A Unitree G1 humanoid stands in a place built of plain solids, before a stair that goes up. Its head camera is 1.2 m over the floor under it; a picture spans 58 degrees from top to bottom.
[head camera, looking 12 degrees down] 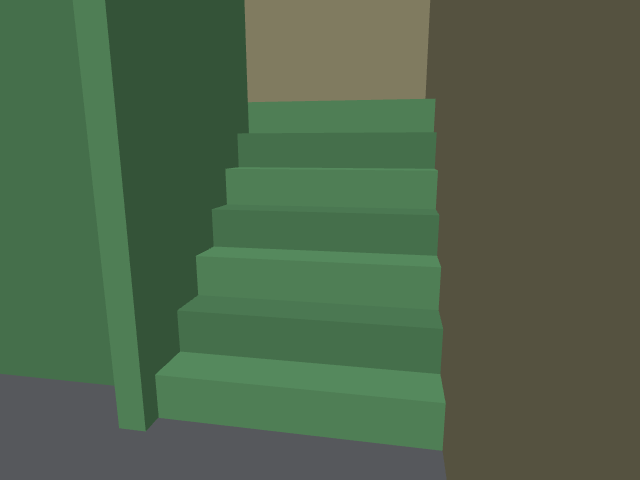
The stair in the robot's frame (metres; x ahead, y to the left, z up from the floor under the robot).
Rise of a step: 0.22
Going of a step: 0.23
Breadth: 1.30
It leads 10 degrees to the right of straight ahead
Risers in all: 7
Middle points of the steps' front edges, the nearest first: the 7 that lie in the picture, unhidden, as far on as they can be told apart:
1.64 0.10 0.22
1.87 0.06 0.43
2.09 0.02 0.65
2.32 -0.02 0.86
2.54 -0.06 1.08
2.77 -0.10 1.29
2.99 -0.15 1.51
